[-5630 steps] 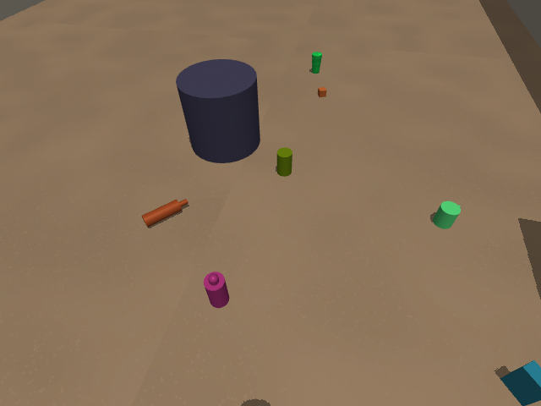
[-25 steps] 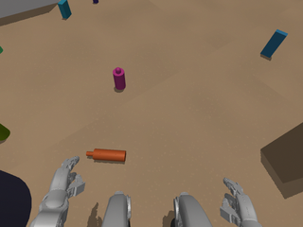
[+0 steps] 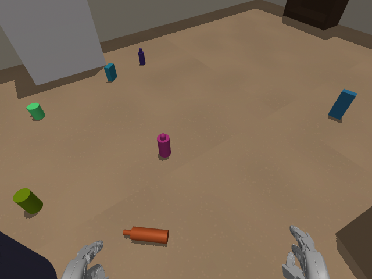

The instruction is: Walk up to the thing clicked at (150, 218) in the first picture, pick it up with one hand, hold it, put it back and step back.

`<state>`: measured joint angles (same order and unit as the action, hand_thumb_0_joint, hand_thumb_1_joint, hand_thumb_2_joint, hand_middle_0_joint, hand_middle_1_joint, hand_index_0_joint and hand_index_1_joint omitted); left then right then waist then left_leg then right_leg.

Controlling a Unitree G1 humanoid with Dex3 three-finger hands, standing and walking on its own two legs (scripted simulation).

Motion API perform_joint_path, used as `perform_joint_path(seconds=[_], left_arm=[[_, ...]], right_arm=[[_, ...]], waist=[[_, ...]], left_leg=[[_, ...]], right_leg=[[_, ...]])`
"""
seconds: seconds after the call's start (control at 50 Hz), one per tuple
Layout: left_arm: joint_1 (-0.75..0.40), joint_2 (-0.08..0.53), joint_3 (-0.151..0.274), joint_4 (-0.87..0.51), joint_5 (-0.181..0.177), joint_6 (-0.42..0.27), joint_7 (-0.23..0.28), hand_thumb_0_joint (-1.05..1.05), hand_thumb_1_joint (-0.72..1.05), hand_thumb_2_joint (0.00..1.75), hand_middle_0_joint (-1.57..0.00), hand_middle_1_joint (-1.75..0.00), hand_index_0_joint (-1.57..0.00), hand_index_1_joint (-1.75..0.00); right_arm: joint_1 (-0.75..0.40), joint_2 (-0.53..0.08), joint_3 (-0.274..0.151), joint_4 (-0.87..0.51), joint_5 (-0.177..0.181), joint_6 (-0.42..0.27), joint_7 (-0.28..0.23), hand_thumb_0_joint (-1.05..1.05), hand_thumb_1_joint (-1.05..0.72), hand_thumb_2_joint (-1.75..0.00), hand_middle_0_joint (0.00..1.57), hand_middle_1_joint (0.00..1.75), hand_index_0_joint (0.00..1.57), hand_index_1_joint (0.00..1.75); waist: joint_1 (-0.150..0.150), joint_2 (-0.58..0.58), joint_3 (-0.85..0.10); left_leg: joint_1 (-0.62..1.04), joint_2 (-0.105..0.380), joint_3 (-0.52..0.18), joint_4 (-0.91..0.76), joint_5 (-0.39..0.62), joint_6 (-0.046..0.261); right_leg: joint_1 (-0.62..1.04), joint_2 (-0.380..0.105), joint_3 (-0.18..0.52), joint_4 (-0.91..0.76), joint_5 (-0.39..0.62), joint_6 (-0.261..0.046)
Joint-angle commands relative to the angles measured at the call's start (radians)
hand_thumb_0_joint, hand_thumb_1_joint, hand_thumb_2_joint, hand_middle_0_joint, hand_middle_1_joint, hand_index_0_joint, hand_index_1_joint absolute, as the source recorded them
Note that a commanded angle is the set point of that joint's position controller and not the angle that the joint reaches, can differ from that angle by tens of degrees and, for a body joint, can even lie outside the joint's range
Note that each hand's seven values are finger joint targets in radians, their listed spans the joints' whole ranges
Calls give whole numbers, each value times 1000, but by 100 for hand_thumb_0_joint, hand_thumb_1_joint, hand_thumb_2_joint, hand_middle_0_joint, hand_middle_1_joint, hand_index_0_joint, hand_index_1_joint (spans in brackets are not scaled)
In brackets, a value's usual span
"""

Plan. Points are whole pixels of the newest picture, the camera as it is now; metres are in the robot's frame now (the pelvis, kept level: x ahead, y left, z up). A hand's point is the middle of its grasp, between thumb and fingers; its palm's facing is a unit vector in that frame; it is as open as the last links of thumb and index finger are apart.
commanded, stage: home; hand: left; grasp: from above
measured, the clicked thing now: (145, 234) +0.48 +0.23 -0.68
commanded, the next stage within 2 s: stand in 1.86 s
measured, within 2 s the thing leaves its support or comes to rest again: neither
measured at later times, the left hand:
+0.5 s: hand out of the picture +0.16 +0.18 -0.05, palm faces +0.05 -0.98 -0.21, open 7.4 cm
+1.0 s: hand out of the picture +0.15 +0.18 -0.05, palm faces +0.04 -0.98 -0.20, open 7.4 cm
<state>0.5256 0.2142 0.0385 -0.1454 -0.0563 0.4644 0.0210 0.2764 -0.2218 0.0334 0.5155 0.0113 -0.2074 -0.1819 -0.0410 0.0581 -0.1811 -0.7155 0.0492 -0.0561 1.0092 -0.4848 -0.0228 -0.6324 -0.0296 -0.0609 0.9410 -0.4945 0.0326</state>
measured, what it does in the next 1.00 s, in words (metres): stands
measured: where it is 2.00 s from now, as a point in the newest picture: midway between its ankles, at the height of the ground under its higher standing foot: outside the picture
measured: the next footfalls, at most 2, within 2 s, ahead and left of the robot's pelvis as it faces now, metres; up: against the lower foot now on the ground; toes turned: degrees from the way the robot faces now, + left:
none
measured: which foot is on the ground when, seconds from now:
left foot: down 0.00-1.00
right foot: down 0.00-1.00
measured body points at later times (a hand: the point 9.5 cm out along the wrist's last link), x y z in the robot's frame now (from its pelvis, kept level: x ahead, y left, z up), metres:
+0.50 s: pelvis +0.00 +0.00 +0.00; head +0.01 +0.00 +0.45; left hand +0.15 +0.23 -0.03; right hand +0.15 -0.25 -0.07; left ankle +0.01 +0.13 -0.68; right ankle -0.02 -0.14 -0.68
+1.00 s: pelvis -0.01 +0.00 +0.00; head +0.01 +0.00 +0.45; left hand +0.15 +0.23 -0.03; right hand +0.15 -0.24 -0.06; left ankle +0.01 +0.13 -0.68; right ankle -0.02 -0.14 -0.68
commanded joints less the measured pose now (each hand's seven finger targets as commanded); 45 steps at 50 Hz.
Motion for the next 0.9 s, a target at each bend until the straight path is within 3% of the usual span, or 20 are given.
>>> perform_joint_path(seconds=[0.0,0.14,0.26,0.36,0.44,0.6,0.88], left_arm=[[-65,105,57,-182,10,-56,2,0,90,90,-20,-30,-20,-30],[-50,111,58,-182,15,-63,7,0,90,90,-20,-30,-20,-30],[-40,109,58,-167,14,-60,9,0,90,90,-20,-30,-20,-30],[-40,110,59,-177,12,-56,10,0,90,90,-20,-30,-20,-30],[-38,108,57,-180,10,-57,10,0,90,90,-20,-30,-20,-30],[-60,109,56,-170,9,-49,6,0,90,90,-20,-30,-20,-30],[-49,111,58,-172,12,-48,2,0,90,90,-20,-30,-20,-30]], right_arm=[[-56,-120,-57,-147,-6,-73,-10,0,-90,-90,20,30,20,30],[-66,-120,-56,-135,-8,-80,-9,0,-90,-90,20,30,20,30],[-76,-119,-52,-134,-7,-80,-10,0,-90,-90,20,30,20,30],[-71,-117,-54,-133,-5,-81,-11,0,-90,-90,20,30,20,30],[-60,-120,-58,-134,-6,-81,-10,0,-90,-90,20,30,20,30],[-69,-124,-56,-134,-4,-85,-9,0,-90,-90,20,30,20,30],[-64,-119,-58,-132,-5,-89,-11,0,-90,-90,20,30,20,30]], waist=[[-16,-23,-51],[-3,-22,-68],[6,-19,-39],[9,-11,-55],[0,-13,-79],[4,-4,-29],[3,-15,-57]], left_leg=[[137,-46,20,-153,219,33],[147,-50,35,-134,263,33],[128,-48,26,-157,205,32],[130,-47,27,-155,219,31],[145,-43,21,-146,267,30],[127,-37,11,-182,156,28],[132,-42,30,-153,201,31]], right_leg=[[8,47,-21,-152,219,-21],[33,42,-11,-151,271,-15],[24,46,-18,-159,213,-18],[33,45,-16,-152,224,-21],[42,48,-19,-139,263,-23],[8,53,-24,-153,158,-26],[23,45,-11,-155,198,-21]])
